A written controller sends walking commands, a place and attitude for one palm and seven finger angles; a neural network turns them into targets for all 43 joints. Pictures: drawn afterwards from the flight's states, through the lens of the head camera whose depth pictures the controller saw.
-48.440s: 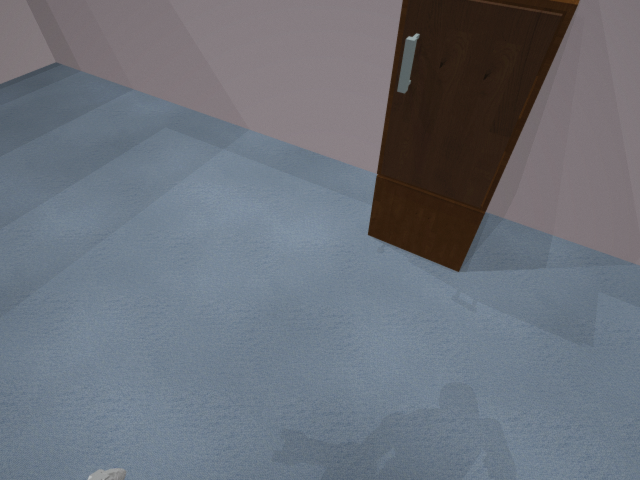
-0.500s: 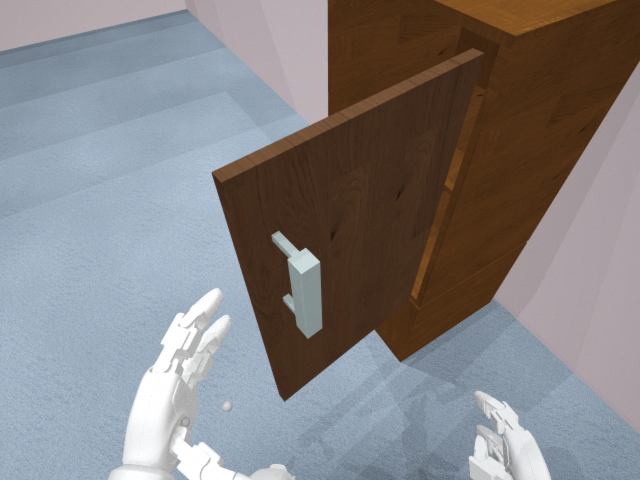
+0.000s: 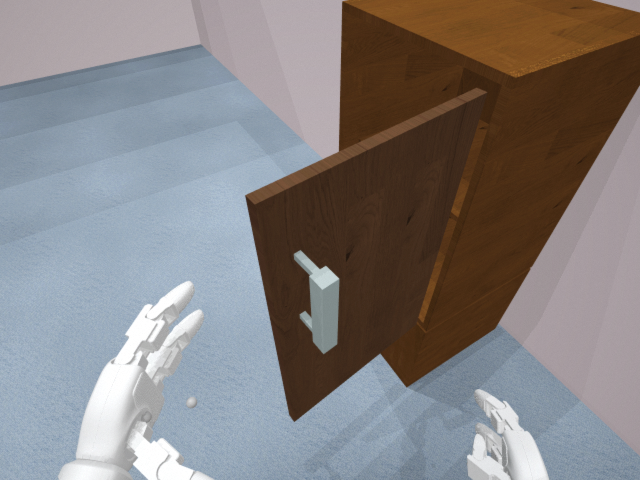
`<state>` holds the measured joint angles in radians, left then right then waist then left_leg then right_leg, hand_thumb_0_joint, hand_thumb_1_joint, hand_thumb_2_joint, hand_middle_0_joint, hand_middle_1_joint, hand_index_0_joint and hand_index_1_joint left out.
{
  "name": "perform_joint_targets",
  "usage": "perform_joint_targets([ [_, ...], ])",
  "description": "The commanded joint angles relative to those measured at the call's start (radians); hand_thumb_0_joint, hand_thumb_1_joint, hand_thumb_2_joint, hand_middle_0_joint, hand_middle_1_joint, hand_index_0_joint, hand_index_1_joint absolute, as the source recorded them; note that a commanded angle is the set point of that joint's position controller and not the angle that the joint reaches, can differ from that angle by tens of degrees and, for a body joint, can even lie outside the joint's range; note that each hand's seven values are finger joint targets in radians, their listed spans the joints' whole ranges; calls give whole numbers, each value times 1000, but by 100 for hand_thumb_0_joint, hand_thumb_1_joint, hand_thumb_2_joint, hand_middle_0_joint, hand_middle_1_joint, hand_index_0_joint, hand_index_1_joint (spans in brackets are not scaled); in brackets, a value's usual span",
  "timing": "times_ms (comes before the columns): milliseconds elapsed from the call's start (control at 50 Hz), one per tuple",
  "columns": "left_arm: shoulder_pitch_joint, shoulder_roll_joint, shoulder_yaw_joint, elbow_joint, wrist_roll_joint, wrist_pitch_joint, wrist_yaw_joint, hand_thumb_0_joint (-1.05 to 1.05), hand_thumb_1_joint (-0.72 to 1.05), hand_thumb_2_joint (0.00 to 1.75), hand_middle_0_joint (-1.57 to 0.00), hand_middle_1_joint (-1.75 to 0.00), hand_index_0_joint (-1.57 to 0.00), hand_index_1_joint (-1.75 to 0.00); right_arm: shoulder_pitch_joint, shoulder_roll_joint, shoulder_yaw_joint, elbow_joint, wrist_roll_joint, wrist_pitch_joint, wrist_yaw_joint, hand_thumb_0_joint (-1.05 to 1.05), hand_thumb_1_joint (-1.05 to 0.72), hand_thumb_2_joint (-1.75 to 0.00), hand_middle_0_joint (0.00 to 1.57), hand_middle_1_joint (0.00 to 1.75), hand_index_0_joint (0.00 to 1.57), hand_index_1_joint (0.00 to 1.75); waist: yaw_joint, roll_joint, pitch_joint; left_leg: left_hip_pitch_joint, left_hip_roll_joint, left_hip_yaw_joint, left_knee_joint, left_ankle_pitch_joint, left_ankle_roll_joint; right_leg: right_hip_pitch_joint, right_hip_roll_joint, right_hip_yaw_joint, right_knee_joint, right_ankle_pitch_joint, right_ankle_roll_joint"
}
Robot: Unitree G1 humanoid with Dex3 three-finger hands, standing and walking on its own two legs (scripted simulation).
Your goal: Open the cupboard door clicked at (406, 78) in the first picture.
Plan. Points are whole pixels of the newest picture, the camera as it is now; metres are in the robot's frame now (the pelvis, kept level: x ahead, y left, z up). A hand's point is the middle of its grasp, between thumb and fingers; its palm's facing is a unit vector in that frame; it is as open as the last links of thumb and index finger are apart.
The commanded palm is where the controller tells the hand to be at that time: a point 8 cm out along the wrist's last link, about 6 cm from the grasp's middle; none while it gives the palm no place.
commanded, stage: draw the hand back to the body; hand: left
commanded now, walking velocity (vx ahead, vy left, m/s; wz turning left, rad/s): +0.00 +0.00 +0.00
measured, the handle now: (314, 302) +0.33 +0.03 +0.07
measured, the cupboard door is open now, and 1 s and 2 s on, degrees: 97 97 97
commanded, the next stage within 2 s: step back with the hand held close in 1.16 s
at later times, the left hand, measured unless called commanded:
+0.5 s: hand (76, 355) +0.19 +0.23 +0.17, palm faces +0.30 -0.89 -0.35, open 12.4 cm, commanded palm +0.15 +0.28 +0.19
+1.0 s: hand (25, 313) +0.21 +0.26 +0.21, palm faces +0.44 -0.82 -0.37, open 7.6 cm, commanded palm +0.16 +0.30 +0.22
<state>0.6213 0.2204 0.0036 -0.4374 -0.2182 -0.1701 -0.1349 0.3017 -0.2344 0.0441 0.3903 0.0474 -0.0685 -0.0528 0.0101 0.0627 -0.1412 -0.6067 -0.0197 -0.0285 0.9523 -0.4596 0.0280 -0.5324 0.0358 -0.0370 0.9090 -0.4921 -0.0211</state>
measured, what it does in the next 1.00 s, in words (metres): rises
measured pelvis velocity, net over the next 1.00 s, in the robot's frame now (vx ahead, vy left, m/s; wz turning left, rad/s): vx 0.02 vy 0.00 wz -0.02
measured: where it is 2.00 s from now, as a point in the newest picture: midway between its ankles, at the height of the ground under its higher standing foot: outside the picture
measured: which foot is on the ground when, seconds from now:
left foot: down 0.00-1.00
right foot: down 0.00-1.00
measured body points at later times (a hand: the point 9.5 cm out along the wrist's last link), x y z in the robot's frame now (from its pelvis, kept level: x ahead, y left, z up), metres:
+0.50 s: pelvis +0.01 +0.02 +0.04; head -0.01 +0.00 +0.49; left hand +0.17 +0.28 +0.19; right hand +0.19 -0.19 -0.03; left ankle +0.01 +0.10 -0.69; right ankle -0.02 -0.11 -0.69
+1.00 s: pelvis +0.02 +0.00 +0.05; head -0.01 -0.01 +0.50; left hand +0.18 +0.30 +0.23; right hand +0.20 -0.22 -0.03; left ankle +0.01 +0.10 -0.69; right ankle -0.02 -0.11 -0.69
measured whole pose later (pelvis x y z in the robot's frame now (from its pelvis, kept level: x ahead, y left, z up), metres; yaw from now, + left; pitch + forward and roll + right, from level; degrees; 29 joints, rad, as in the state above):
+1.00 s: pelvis +0.02 +0.00 +0.05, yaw -1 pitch -4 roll +0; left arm 0.48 0.34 0.33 -0.42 -0.08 -0.05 0.11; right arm 0.20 -0.23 0.03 0.61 0.01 -0.07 -0.08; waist 0.07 0.05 0.00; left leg -0.13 -0.03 0.00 0.45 -0.26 0.03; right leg -0.07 0.02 0.01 0.42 -0.28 -0.01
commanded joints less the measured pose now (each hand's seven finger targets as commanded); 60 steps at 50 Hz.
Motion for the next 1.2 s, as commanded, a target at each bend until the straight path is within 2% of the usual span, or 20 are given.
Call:
perform_joint_targets([
  [0,-72,94,95,-249,-27,-47,-10,0,-43,33,-15,-30,-15,-30,-102,-100,-45,-171,3,-77,-9,0,-90,-90,20,30,20,30,-5,-29,-39,125,15,-25,-176,188,3,9,0,-19,-173,225,1],
  [60,-60,106,114,-264,-38,-25,-24,0,-32,37,-16,-30,-16,-30,-108,-102,-43,-165,6,-89,-12,0,-90,-90,20,30,20,30,4,-21,-57,155,16,-31,-194,210,3,34,0,-25,-180,241,-1],
  [80,-55,230,145,-331,91,9,97,0,-29,39,-16,-30,-16,-30,-116,-86,-42,-169,-6,-71,-40,0,-90,-90,20,30,20,30,57,-11,-49,163,28,-27,-236,203,2,62,-28,45,-245,235,-15],
  [100,-22,154,111,-314,105,37,149,0,-26,40,-16,-30,-16,-30,-110,-72,-33,-163,-11,-63,-48,0,-90,-90,20,30,20,30,30,-29,-5,180,25,-22,-247,194,1,55,-32,38,-269,222,-14],
  [120,-6,127,89,-295,124,59,178,0,-22,42,-16,-30,-16,-30,-107,-72,-30,-150,-13,-55,-50,0,-90,-90,20,30,20,30,25,-14,20,195,30,-23,-258,197,2,62,-33,29,-277,220,-11],
  [160,-19,138,98,-280,144,82,212,0,-15,45,-16,-30,-16,-30,-124,-79,-28,-136,-17,-45,-53,0,-90,-90,20,30,20,30,23,-54,40,215,36,-30,-289,195,2,88,-30,21,-302,209,-8],
  [240,-110,202,160,-289,165,84,254,0,-1,51,-17,-30,-17,-30,-153,-88,-22,-104,-26,-51,-65,0,-90,-90,20,30,20,30,26,-29,61,277,38,-39,-358,158,3,139,-33,21,-367,174,-10],
  [300,-114,200,179,-286,168,83,264,0,9,55,-17,-30,-17,-30,-163,-82,-18,-80,-28,-61,-65,0,-90,-90,20,30,20,30,30,5,62,326,40,-42,-409,183,-1,186,-34,18,-388,202,-9],
  [380,-112,215,228,-261,164,78,269,0,23,62,-18,-30,-18,-30,-186,-86,-20,-41,-32,-73,-60,0,-90,-90,20,30,20,30,38,-18,70,369,45,-40,-458,263,-5,262,-32,13,-423,269,-10],
  [420,-129,219,241,-278,165,73,268,0,31,64,-18,-30,-18,-30,-189,-88,-21,-25,-34,-80,-53,0,-90,-90,20,30,20,30,39,27,63,400,48,-40,-480,309,-12,291,-32,12,-434,299,-10],
  [560,-140,264,344,-229,154,67,269,0,55,75,-19,-30,-19,-30,-208,-95,-35,12,-36,-78,-43,0,-90,-90,20,30,20,30,50,-26,87,437,51,-22,-530,385,-17,364,-27,13,-485,362,-9],
  [600,-167,279,371,-238,152,61,269,0,62,78,-19,-30,-19,-30,-211,-96,-37,21,-37,-76,-41,0,-90,-90,20,30,20,30,53,10,80,453,50,-20,-539,401,-19,378,-28,16,-496,373,-10],
  [760,-237,332,468,-207,139,52,273,0,90,90,-20,-30,-20,-30,-226,-98,-49,50,-35,-69,-37,0,-90,-90,20,30,20,30,56,21,87,492,48,-4,-560,438,-18,407,-29,22,-531,415,-9],
  [780,-221,300,443,-183,139,52,268,0,90,90,-20,-30,-20,-30,-224,-97,-50,54,-35,-67,-35,0,-90,-90,20,30,20,30,52,-4,96,497,48,-1,-558,444,-15,400,-27,19,-533,420,-6],
  [820,-208,276,418,-164,137,56,261,0,90,90,-20,-30,-20,-30,-225,-102,-54,54,-36,-62,-29,0,-90,-90,20,30,20,30,51,0,101,501,47,4,-561,445,-11,401,-29,22,-541,423,-3],
  [900,-224,299,428,-181,139,51,260,0,90,90,-20,-30,-20,-30,-235,-104,-58,51,-38,-55,-30,0,-90,-90,20,30,20,30,55,-30,89,507,42,11,-564,420,-3,412,-29,28,-554,422,-2],
  [940,-238,333,452,-202,142,49,265,0,90,90,-20,-30,-20,-30,-240,-105,-56,55,-39,-59,-33,0,-90,-90,20,30,20,30,60,2,83,505,38,12,-560,423,-4,425,-31,30,-557,431,-4],
  [1000,-234,324,450,-211,139,47,265,0,90,90,-20,-30,-20,-30,-241,-95,-53,56,-38,-63,-36,0,-90,-90,20,30,20,30,59,22,80,515,36,14,-561,423,-5,422,-32,32,-559,432,-4],
  [1040,-232,338,463,-198,140,47,268,0,90,90,-20,-30,-20,-30,-240,-99,-54,62,-38,-65,-38,0,-90,-90,20,30,20,30,61,14,87,514,37,14,-558,428,-6,426,-31,33,-564,439,-6],
  [1180,-220,303,435,-167,135,46,262,0,90,90,-20,-30,-20,-30,-245,-94,-59,67,-38,-61,-37,0,-90,-90,20,30,20,30,55,-15,110,524,36,27,-557,419,0,410,-33,41,-579,440,2],
])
